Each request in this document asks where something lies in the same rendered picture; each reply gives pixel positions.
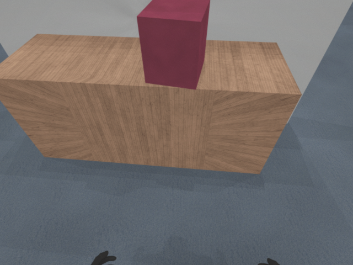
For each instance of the carton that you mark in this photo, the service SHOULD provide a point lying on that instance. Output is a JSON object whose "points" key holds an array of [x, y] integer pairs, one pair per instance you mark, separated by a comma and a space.
{"points": [[173, 41]]}

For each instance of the pedestal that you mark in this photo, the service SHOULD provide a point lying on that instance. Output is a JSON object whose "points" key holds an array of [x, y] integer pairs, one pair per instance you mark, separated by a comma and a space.
{"points": [[85, 98]]}

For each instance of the robot left hand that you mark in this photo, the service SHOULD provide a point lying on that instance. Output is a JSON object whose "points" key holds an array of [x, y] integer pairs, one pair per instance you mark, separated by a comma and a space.
{"points": [[103, 258]]}

